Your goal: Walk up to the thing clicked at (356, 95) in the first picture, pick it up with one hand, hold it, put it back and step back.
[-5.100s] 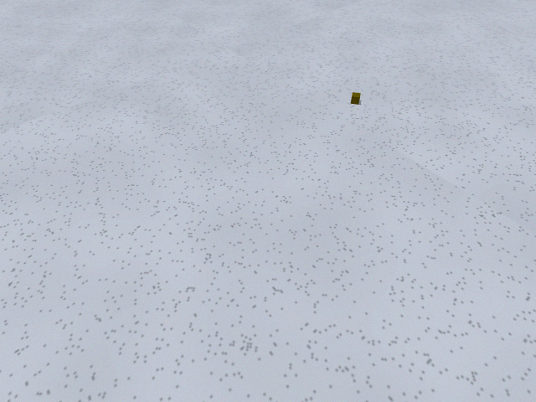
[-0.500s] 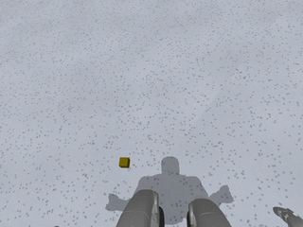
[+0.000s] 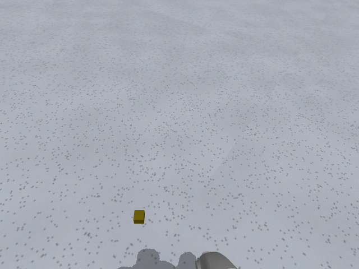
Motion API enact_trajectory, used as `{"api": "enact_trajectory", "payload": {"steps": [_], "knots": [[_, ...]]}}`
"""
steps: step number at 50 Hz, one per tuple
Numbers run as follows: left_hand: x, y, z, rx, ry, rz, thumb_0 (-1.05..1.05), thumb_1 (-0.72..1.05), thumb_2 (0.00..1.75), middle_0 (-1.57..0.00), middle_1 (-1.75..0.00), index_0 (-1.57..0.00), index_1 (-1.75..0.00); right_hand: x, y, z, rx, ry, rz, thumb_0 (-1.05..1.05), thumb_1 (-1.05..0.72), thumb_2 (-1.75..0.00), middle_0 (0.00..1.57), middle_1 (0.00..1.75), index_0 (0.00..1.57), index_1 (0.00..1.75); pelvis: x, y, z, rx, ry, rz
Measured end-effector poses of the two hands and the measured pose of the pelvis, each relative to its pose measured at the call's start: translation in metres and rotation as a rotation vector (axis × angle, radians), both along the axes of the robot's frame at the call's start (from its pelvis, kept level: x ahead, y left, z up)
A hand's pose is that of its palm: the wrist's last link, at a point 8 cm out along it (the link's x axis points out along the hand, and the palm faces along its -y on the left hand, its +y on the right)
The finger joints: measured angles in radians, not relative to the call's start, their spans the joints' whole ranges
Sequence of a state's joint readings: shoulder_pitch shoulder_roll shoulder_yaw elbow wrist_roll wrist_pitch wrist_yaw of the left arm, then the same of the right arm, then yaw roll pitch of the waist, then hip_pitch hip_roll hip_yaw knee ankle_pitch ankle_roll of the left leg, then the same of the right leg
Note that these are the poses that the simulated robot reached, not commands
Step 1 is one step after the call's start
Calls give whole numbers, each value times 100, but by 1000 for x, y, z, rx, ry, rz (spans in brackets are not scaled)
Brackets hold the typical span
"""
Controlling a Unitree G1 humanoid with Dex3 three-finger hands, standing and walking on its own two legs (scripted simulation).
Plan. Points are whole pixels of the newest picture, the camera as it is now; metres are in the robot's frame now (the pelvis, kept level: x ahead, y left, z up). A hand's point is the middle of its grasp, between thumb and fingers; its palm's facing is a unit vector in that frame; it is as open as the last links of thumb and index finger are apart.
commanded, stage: walk up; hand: left
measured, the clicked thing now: (139, 216) +0.54 +0.18 -0.73
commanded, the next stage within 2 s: none
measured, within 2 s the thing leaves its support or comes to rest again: neither
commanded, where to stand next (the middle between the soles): +0.15 -0.06 m, yaw -2 degrees
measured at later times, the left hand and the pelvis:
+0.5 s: hand (107, 257) +0.19 +0.18 -0.12, palm faces -0.14 -0.90 -0.42, open 7.4 cm; pelvis +0.06 -0.07 +0.00, yaw -7 degrees
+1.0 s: hand (104, 265) +0.18 +0.19 -0.15, palm faces -0.08 -0.90 -0.43, open 7.4 cm; pelvis +0.05 -0.07 -0.01, yaw -5 degrees
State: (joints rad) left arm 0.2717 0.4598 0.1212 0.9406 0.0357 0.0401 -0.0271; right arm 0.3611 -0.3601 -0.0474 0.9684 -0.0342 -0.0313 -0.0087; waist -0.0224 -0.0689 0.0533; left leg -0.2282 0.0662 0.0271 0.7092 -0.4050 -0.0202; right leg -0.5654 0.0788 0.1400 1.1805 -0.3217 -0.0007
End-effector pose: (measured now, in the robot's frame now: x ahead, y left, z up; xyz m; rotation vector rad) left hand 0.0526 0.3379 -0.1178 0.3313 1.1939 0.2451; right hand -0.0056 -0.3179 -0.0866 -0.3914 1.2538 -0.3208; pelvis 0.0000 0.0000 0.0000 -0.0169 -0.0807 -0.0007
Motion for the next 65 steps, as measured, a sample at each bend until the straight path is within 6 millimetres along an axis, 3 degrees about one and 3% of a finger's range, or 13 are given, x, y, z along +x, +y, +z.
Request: {"api": "enact_trajectory", "payload": {"steps": [5, 8, 13, 18, 23, 28, 37, 44, 51, 57, 61, 65], "knots": [[-17, -13, -4, -65, 127, -23, 0, 90, 90, -20, -30, -21, -30, -17, -19, 26, -70, 40, -37, 1, -90, -90, 21, 30, 21, 30, 2, -1, 10, 1, 32, -39], [-13, -23, -4, -76, 176, -55, 0, 90, 90, -20, -30, -21, -30, -19, -34, 35, -95, 32, -59, 1, -90, -90, 21, 30, 21, 30, 8, -8, 12, 10, 38, -72], [32, -49, 2, -61, 145, -125, 1, 90, 90, -20, -30, -21, -30, -17, -59, 30, -81, 27, -83, 1, -90, -90, 21, 30, 20, 30, 24, -29, 10, 17, 38, -108], [94, -83, 11, 1, -1, -174, 0, 90, 90, -20, -30, -21, -30, 4, -85, -10, -14, 45, -86, 1, -90, -90, 21, 30, 20, 30, 41, -60, -6, 0, 26, -113], [126, -110, 33, 33, -72, -193, 0, 90, 90, -20, -30, -21, -30, 52, -78, -33, 80, -18, -88, 1, -91, -90, 20, 30, 20, 30, 55, -72, 0, 33, 22, -127], [149, -116, 44, 62, -101, -198, 0, 90, 90, -20, -30, -21, -30, 92, -66, -44, 139, -72, -62, 1, -91, -90, 21, 30, 20, 30, 70, -74, 2, 25, 33, -121], [181, -99, 13, 48, -130, -159, 0, 90, 90, -20, -30, -21, -30, 118, -52, -45, 114, -33, -25, 1, -91, -90, 21, 30, 20, 30, 79, -61, -14, 53, 28, -93], [164, -101, 8, 23, -64, -146, 0, 90, 90, -20, -30, -21, -30, 126, -61, -27, 71, -51, -5, 1, -91, -90, 21, 30, 20, 30, 67, -59, -5, 15, 59, -81], [115, -106, 8, 55, -28, -119, 0, 90, 90, -20, -30, -21, -30, 133, -75, -36, 83, -95, 5, 1, -91, -90, 21, 30, 20, 30, 51, -70, -10, -12, 35, -75], [72, -99, 24, 66, 11, -85, 0, 90, 90, -20, -30, -21, -30, 134, -62, -32, 124, -118, 24, 1, -91, -90, 20, 30, 20, 30, 42, -66, 2, 41, 32, -68], [61, -83, 28, 69, -3, -73, 0, 90, 90, -21, -30, -21, -30, 128, -51, -33, 129, -99, 51, 1, -91, -90, 20, 30, 20, 30, 36, -55, 2, 35, 42, -46], [56, -66, 19, 54, -14, -47, 0, 90, 90, -20, -30, -21, -30, 116, -34, -32, 118, -78, 65, 1, -91, -90, 20, 30, 20, 30, 30, -45, -1, 71, 25, -42]]}}
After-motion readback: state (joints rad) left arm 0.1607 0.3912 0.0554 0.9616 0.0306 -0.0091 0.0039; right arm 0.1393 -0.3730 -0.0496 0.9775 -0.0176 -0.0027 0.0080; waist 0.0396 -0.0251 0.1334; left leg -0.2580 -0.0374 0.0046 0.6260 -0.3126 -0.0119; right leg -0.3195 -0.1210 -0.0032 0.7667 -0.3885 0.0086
